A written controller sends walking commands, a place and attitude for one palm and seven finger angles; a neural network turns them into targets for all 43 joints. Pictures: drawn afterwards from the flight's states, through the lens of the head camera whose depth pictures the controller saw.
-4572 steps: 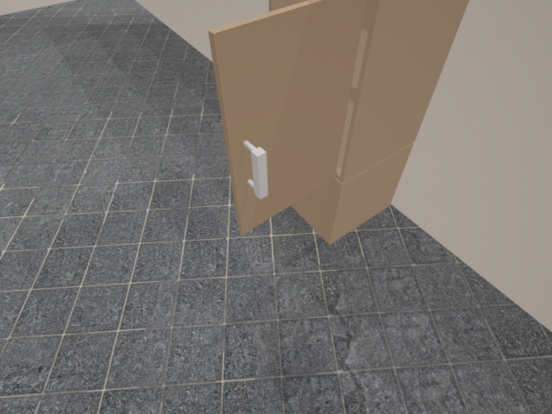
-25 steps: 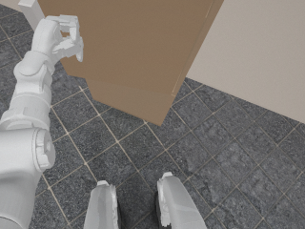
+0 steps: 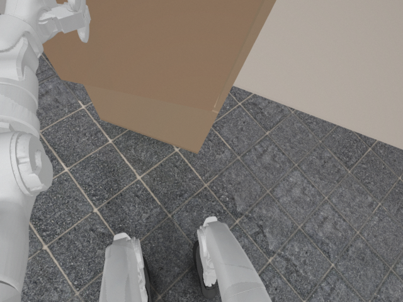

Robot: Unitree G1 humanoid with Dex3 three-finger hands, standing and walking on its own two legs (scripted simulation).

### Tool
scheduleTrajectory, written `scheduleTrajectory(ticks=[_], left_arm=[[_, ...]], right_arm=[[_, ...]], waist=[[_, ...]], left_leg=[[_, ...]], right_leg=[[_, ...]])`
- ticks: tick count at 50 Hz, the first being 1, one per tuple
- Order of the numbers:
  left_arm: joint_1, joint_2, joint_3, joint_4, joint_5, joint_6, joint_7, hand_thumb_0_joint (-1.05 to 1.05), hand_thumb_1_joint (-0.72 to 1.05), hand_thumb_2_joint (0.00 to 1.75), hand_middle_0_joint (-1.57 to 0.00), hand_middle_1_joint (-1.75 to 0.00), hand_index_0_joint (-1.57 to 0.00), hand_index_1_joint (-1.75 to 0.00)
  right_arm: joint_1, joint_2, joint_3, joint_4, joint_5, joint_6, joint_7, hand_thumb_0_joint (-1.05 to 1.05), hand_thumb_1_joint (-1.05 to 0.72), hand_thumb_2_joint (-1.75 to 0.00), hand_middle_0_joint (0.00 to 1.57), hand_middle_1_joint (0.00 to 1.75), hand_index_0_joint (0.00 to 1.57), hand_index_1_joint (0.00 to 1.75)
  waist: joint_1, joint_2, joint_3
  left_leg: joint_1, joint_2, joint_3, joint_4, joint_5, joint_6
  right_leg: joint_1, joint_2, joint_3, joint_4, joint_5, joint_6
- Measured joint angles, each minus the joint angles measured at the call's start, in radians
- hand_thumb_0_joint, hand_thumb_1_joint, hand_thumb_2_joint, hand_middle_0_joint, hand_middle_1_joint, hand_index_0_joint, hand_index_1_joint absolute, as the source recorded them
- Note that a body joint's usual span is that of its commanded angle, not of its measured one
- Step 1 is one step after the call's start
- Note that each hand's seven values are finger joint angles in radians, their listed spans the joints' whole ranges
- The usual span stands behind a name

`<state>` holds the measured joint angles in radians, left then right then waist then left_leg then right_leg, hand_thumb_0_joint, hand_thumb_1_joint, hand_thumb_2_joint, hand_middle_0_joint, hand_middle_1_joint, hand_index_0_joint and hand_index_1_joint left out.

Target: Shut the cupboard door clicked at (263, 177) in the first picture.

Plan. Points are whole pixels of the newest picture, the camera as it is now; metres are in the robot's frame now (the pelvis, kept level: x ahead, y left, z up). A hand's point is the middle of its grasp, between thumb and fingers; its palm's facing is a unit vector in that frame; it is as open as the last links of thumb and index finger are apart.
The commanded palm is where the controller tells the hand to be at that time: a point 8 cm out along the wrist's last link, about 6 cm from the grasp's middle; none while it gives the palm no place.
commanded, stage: push the door shut along its arc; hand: left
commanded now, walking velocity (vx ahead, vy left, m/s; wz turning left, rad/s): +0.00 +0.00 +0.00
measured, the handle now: out of the picture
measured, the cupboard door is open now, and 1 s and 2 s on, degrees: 9 4 4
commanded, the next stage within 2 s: pull the fist back off the door in 0.04 s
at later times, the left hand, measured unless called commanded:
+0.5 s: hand (106, 11) +0.60 +0.08 +0.09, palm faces +0.04 -1.00 -0.01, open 3.1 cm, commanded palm +0.56 +0.11 +0.09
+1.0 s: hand (111, 58) +0.51 +0.07 +0.09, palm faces +0.03 -1.00 -0.03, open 3.1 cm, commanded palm +0.48 +0.12 +0.09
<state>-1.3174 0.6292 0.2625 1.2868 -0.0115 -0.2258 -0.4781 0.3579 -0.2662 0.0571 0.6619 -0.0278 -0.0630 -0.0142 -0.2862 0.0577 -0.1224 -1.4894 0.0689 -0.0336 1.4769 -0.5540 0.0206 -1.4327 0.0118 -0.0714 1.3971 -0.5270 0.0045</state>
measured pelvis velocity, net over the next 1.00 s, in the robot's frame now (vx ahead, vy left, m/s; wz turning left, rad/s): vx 0.03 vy -0.02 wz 0.06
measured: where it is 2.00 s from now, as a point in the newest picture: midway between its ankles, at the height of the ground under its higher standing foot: (175, 287)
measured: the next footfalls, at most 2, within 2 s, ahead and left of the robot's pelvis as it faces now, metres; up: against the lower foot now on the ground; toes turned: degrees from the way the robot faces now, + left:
none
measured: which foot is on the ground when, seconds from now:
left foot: down 0.00-1.00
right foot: down 0.00-1.00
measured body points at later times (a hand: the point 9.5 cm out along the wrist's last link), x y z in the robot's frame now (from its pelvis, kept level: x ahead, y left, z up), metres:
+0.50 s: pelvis +0.01 +0.00 +0.02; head +0.20 +0.01 +0.43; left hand +0.59 +0.13 +0.09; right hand -0.04 -0.23 -0.09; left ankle +0.05 +0.11 -0.57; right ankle +0.06 -0.13 -0.57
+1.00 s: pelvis +0.03 -0.02 +0.05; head +0.16 -0.01 +0.48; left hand +0.50 +0.13 +0.10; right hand +0.10 -0.29 -0.07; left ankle +0.05 +0.11 -0.57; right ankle +0.06 -0.13 -0.57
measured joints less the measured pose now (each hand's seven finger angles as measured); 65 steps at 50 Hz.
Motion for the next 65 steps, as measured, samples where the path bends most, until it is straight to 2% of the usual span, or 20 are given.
scheduleTrajectory(ticks=[8,9,11,13,16,17,19,21,26,31,40,47,52,60,65], left_arm=[[-0.078,0.012,-0.039,0.009,0.016,0.04,0.014,-0.02,0.89,0.94,-1.3,-1.5,-1.3,-1.5],[-0.081,-0.001,-0.017,0.006,0.013,0.048,0.04,-0.01,0.88,0.94,-1.3,-1.5,-1.3,-1.5],[-0.073,-0.051,0.033,-0.009,-0.003,0.051,0.165,0.0,0.85,0.92,-1.3,-1.5,-1.3,-1.5],[-0.062,-0.106,0.078,-0.024,-0.006,0.043,0.327,0.01,0.83,0.91,-1.3,-1.5,-1.3,-1.5],[-0.024,-0.158,0.086,-0.049,0.069,-0.001,0.539,0.01,0.84,0.9,-1.3,-1.5,-1.3,-1.5],[-0.007,-0.167,0.072,-0.056,0.097,-0.019,0.58,0.01,0.84,0.9,-1.3,-1.5,-1.3,-1.5],[0.021,-0.183,0.045,-0.062,0.124,-0.049,0.611,0.01,0.86,0.9,-1.29,-1.5,-1.3,-1.5],[0.042,-0.198,0.042,-0.056,0.116,-0.064,0.602,0.01,0.88,0.91,-1.29,-1.5,-1.3,-1.5],[0.099,-0.222,0.087,-0.03,0.079,-0.094,0.566,0.02,0.91,0.92,-1.3,-1.5,-1.3,-1.5],[0.196,-0.258,0.09,-0.06,0.058,-0.166,0.56,0.02,0.9,0.91,-1.3,-1.5,-1.3,-1.5],[0.398,-0.376,0.009,-0.185,0.004,-0.247,0.543,0.02,0.9,0.9,-1.3,-1.5,-1.3,-1.5],[0.499,-0.449,-0.066,-0.243,0.006,-0.303,0.559,0.02,0.9,0.9,-1.3,-1.5,-1.3,-1.5],[0.508,-0.465,-0.087,-0.227,0.012,-0.317,0.573,0.02,0.9,0.9,-1.3,-1.5,-1.3,-1.5],[0.466,-0.445,-0.068,-0.193,0.009,-0.316,0.566,0.02,0.9,0.9,-1.3,-1.5,-1.3,-1.5],[0.6,-0.443,-0.049,-0.36,-0.032,-0.275,0.523,0.02,0.9,0.9,-1.3,-1.5,-1.3,-1.5]], right_arm=[[-0.006,0.0,-0.003,0.017,-0.012,-0.027,-0.004,0.0,-0.91,-0.9,0.2,0.3,0.21,0.3],[0.001,-0.001,-0.004,0.012,-0.019,-0.028,-0.003,0.0,-0.91,-0.9,0.2,0.3,0.21,0.3],[0.02,0.0,-0.006,-0.001,-0.034,-0.031,0.012,0.0,-0.91,-0.9,0.2,0.3,0.21,0.3],[0.033,0.009,-0.006,-0.009,-0.054,-0.027,0.037,0.0,-0.91,-0.9,0.2,0.3,0.21,0.3],[0.047,0.027,-0.006,-0.018,-0.082,-0.017,0.082,0.0,-0.91,-0.9,0.2,0.3,0.21,0.3],[0.05,0.034,-0.008,-0.018,-0.087,-0.012,0.095,0.0,-0.91,-0.9,0.2,0.3,0.21,0.3],[0.054,0.049,-0.01,-0.013,-0.088,0.003,0.112,0.0,-0.91,-0.9,0.2,0.3,0.21,0.3],[0.058,0.058,-0.009,-0.006,-0.082,0.017,0.118,0.0,-0.91,-0.9,0.2,0.3,0.21,0.3],[0.075,0.057,-0.006,-0.01,-0.071,0.04,0.114,0.0,-0.91,-0.9,0.2,0.3,0.21,0.3],[0.089,0.043,-0.025,-0.023,-0.065,0.057,0.116,0.0,-0.91,-0.9,0.2,0.3,0.21,0.3],[0.044,0.013,-0.075,-0.031,-0.046,0.089,0.106,0.0,-0.91,-0.9,0.2,0.3,0.21,0.3],[-0.035,0.001,-0.098,-0.036,-0.037,0.098,0.091,0.0,-0.91,-0.9,0.2,0.3,0.2,0.3],[-0.086,0.008,-0.092,-0.044,-0.034,0.101,0.079,0.0,-0.91,-0.9,0.2,0.3,0.2,0.3],[-0.1,0.031,-0.071,-0.048,-0.031,0.106,0.071,0.0,-0.91,-0.9,0.2,0.3,0.2,0.3],[-0.054,0.04,-0.07,-0.064,-0.006,0.129,0.063,0.0,-0.91,-0.9,0.2,0.3,0.2,0.3]], waist=[[-0.023,-0.004,-0.003],[-0.021,0.0,-0.004],[-0.01,0.005,-0.009],[-0.004,0.002,-0.01],[-0.007,0.007,-0.013],[-0.008,0.01,-0.013],[-0.01,0.013,-0.009],[-0.009,0.018,-0.007],[-0.001,0.029,-0.012],[0.026,0.026,-0.021],[0.094,-0.004,-0.025],[0.128,-0.019,-0.03],[0.133,-0.022,-0.031],[0.131,-0.017,-0.032],[0.155,-0.007,-0.017]], left_leg=[[-0.049,-0.002,-0.01,0.028,-0.001,0.002],[-0.055,-0.002,-0.012,0.03,-0.001,0.002],[-0.061,-0.002,-0.012,0.029,0.001,0.001],[-0.056,-0.003,-0.007,0.021,0.004,0.001],[-0.048,-0.006,-0.003,0.003,0.011,-0.001],[-0.042,-0.008,-0.002,-0.004,0.013,-0.002],[-0.022,-0.009,0.001,-0.021,0.017,-0.004],[0.002,-0.01,0.003,-0.041,0.02,-0.005],[0.078,-0.004,0.013,-0.098,0.024,-0.009],[0.158,-0.001,0.029,-0.146,0.021,-0.014],[0.262,-0.016,0.034,-0.201,0.023,-0.024],[0.306,-0.027,0.029,-0.214,0.025,-0.03],[0.319,-0.032,0.027,-0.213,0.029,-0.033],[0.309,-0.031,0.03,-0.204,0.038,-0.036],[0.385,-0.023,0.054,-0.258,0.051,-0.036]], right_leg=[[-0.041,-0.001,-0.009,0.02,0.001,0.001],[-0.045,-0.001,-0.011,0.02,0.001,0.002],[-0.051,-0.001,-0.01,0.018,0.004,0.005],[-0.049,-0.002,-0.006,0.012,0.007,0.007],[-0.043,-0.005,-0.002,0.0,0.011,0.007],[-0.038,-0.006,-0.001,-0.005,0.012,0.006],[-0.022,-0.008,0.001,-0.017,0.013,0.004],[0.001,-0.008,0.003,-0.034,0.015,0.002],[0.067,-0.001,0.011,-0.084,0.02,-0.002],[0.134,0.002,0.026,-0.118,0.015,-0.006],[0.229,-0.012,0.03,-0.147,-0.001,-0.013],[0.274,-0.022,0.024,-0.149,-0.01,-0.018],[0.285,-0.027,0.023,-0.141,-0.012,-0.021],[0.27,-0.027,0.026,-0.124,-0.006,-0.025],[0.33,-0.017,0.049,-0.168,0.013,-0.023]])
